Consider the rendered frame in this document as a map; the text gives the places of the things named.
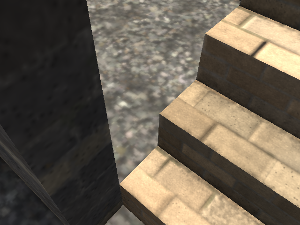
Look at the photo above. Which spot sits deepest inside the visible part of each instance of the stairs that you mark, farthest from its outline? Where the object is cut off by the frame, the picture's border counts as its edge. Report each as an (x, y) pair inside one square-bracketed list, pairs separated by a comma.
[(228, 147)]

